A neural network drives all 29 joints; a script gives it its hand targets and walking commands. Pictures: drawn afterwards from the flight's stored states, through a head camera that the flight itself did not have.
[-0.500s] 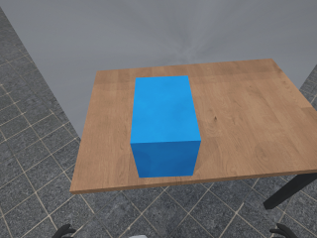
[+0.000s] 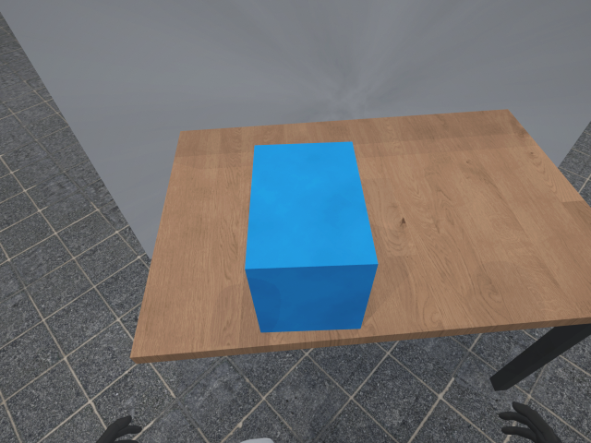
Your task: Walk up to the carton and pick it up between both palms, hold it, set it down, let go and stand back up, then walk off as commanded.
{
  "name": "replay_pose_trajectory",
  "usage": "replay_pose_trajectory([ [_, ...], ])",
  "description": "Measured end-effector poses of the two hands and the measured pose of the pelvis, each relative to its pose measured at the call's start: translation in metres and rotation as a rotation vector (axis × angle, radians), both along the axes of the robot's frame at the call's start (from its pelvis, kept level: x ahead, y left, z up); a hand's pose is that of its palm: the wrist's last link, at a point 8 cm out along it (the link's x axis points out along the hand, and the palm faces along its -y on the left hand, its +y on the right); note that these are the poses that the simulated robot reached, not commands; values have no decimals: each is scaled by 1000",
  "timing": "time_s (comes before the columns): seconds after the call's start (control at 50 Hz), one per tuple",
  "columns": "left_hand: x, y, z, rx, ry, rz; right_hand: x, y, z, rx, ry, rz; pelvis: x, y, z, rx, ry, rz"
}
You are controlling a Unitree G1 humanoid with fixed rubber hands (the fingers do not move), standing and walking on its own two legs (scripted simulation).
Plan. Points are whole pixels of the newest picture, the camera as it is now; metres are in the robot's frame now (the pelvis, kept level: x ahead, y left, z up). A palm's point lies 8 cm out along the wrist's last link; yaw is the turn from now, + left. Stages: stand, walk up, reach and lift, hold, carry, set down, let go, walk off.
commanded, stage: walk up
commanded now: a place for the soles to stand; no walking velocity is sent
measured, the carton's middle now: (307, 236) +0.47 +0.02 -0.04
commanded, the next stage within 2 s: reach and lift in 0.22 s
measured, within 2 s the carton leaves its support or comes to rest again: neither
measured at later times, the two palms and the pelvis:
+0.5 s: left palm (144, 405) +0.19 +0.26 -0.10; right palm out of the picture +0.13 -0.31 -0.06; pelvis +0.01 +0.00 -0.01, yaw +0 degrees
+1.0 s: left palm (146, 401) +0.19 +0.24 -0.05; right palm (543, 430) +0.16 -0.28 -0.05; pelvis +0.02 +0.00 +0.01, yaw +0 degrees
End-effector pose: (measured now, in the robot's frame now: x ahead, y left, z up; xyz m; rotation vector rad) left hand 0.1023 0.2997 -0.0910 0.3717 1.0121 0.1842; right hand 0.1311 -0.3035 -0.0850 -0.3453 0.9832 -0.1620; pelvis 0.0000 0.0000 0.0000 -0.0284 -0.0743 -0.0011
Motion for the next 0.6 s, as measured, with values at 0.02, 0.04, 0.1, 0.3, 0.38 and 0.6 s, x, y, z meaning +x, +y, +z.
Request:
replay_pose_trajectory([
  [0.02, 0, 0, 0, 0, 0, 0, 0, 0, 0, 0, 0, 0, 0, 0, 0, 0, 0, 0],
  [0.04, 0, 0, 0, 0, 0, 0, 0, 0, 0, 0, 1, 0, 0, 0, 0, 0, 0, 0],
  [0.1, 0, 0, 0, -1, 1, 0, 0, 0, 0, 0, 1, 0, 1, 0, 0, 0, 1, 0],
  [0.3, 9, -2, -6, -3, 65, 35, 0, -1, -2, 8, -48, 34, -2, -1, -2, 7, 3, 5],
  [0.38, 38, -16, -15, -42, 74, 25, 1, -4, 9, -21, -108, 35, 1, -4, -8, 19, -4, 4],
  [0.6, 105, -51, 9, -137, -119, -11, 2, 4, 24, -25, -88, 32, 22, 9, -2, 1, 17, -1],
])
